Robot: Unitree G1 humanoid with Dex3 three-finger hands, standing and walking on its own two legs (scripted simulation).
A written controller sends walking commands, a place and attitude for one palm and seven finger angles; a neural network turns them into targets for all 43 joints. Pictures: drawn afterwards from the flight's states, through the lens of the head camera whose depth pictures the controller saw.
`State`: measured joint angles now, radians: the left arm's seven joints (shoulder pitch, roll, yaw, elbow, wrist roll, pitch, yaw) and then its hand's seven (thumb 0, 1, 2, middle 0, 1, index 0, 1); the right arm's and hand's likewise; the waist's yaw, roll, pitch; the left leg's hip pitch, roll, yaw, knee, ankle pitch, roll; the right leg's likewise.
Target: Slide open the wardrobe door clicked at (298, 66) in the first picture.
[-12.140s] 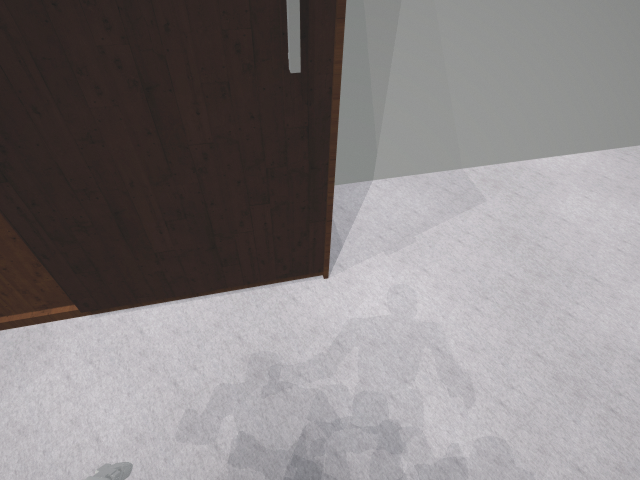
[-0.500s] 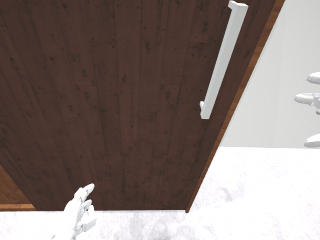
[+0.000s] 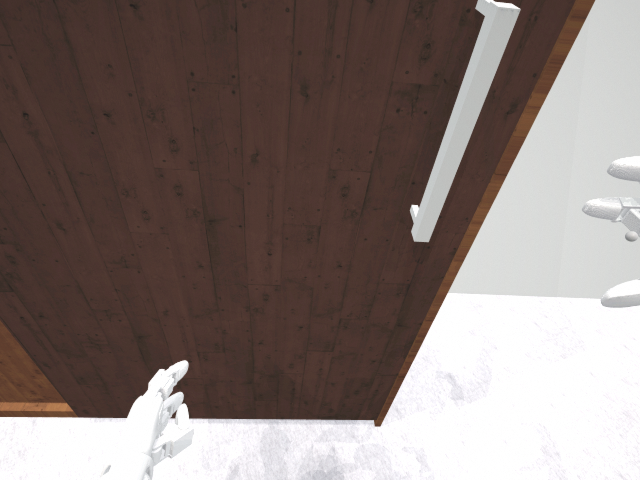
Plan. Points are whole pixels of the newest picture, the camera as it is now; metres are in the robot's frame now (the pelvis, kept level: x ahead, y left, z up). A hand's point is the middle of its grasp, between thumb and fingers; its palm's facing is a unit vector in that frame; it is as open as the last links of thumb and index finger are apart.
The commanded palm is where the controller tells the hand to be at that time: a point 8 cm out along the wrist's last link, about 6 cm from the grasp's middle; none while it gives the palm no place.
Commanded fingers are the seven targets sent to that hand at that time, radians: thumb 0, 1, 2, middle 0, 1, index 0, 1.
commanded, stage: move the hooked fingers beside the handle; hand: right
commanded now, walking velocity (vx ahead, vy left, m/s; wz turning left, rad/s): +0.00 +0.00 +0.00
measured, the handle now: (448, 137) +0.46 -0.15 +0.25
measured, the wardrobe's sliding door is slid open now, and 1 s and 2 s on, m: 0.00 0.00 0.00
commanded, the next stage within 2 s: none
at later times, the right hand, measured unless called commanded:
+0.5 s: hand (595, 221) +0.31 -0.26 +0.25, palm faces +0.06 +0.99 -0.12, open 14.0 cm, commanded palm +0.28 -0.30 +0.26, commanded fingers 0.00 0.50 -0.30 0.30 1.20 0.30 1.20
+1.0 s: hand (545, 198) +0.35 -0.23 +0.25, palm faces +0.05 +1.00 -0.08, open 14.0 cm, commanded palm +0.32 -0.27 +0.25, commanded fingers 0.00 0.50 -0.30 0.30 1.20 0.30 1.20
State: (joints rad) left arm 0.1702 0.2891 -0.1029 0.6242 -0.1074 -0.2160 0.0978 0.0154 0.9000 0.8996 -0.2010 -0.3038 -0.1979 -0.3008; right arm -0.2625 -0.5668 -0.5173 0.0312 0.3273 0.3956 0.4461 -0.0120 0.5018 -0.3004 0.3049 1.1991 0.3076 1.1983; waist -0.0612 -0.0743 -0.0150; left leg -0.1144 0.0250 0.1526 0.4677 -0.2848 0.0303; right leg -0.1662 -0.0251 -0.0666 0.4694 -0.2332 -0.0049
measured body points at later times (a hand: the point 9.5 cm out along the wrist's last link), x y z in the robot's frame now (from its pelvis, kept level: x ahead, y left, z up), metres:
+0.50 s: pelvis +0.01 -0.01 +0.00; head -0.02 +0.02 +0.45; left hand +0.22 +0.21 -0.06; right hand +0.30 -0.32 +0.25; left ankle -0.01 +0.09 -0.74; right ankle +0.02 -0.12 -0.74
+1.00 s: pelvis +0.01 +0.00 +0.00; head -0.02 +0.03 +0.45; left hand +0.21 +0.23 -0.07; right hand +0.34 -0.28 +0.25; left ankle -0.01 +0.09 -0.74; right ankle +0.02 -0.12 -0.74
